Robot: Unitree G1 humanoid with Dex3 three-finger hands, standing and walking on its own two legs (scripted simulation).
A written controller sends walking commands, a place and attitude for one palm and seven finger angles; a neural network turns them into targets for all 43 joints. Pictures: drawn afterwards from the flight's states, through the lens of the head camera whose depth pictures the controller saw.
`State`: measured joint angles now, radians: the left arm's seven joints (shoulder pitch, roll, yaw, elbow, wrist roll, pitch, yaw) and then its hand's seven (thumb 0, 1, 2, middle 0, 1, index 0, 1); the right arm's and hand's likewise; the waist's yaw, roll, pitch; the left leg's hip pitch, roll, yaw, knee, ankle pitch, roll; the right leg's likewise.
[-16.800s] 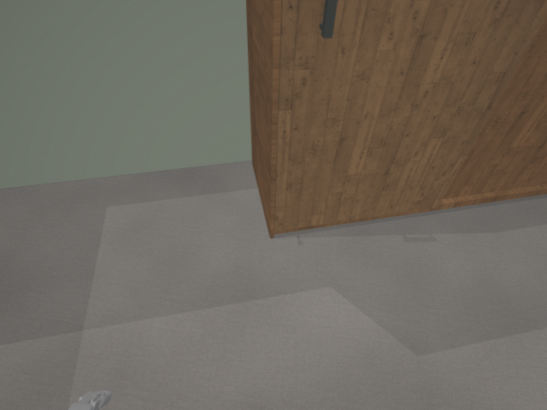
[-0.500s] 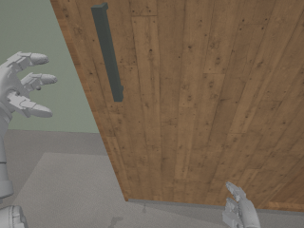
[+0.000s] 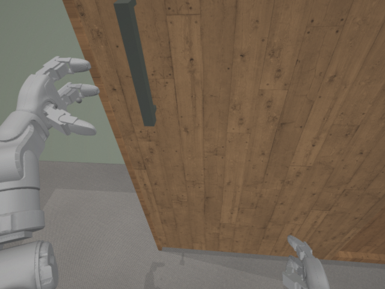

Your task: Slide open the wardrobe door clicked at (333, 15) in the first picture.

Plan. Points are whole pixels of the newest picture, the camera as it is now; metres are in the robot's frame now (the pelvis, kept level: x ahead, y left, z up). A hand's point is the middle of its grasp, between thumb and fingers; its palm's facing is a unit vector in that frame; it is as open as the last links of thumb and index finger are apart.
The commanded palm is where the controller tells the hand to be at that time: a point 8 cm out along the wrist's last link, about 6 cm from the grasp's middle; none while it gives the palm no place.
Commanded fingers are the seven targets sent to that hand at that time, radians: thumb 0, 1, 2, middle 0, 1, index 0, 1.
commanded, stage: move the hooked fingers beside the handle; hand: left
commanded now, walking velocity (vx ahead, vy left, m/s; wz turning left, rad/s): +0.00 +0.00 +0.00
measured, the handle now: (141, 68) +0.46 +0.14 +0.26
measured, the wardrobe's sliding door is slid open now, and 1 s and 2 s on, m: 0.00 0.00 0.00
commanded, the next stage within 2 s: none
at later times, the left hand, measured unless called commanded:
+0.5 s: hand (99, 89) +0.40 +0.21 +0.25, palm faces +0.06 -1.00 -0.05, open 14.0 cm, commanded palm +0.37 +0.26 +0.25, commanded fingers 0.00 -0.50 0.30 -0.30 -1.20 -0.30 -1.20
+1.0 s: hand (102, 86) +0.40 +0.20 +0.26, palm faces +0.01 -1.00 -0.03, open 14.0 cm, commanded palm +0.37 +0.25 +0.25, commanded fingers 0.00 -0.50 0.30 -0.30 -1.20 -0.30 -1.20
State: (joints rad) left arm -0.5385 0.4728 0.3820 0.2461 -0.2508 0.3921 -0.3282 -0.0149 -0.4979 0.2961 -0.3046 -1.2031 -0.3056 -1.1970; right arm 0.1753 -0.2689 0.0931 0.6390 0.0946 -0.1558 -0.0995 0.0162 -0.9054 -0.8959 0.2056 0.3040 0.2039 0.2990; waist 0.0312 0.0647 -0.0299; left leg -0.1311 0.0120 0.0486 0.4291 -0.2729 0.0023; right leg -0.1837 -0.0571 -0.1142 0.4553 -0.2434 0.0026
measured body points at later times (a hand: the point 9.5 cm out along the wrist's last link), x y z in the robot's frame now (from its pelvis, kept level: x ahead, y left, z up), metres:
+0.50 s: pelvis +0.00 +0.00 +0.00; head -0.01 -0.03 +0.45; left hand +0.39 +0.26 +0.26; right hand +0.16 -0.25 -0.09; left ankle -0.03 +0.12 -0.74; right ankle +0.00 -0.12 -0.74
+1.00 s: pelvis +0.00 +0.00 +0.00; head -0.02 -0.03 +0.45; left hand +0.39 +0.25 +0.26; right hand +0.16 -0.25 -0.09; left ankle -0.03 +0.12 -0.74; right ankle +0.00 -0.12 -0.74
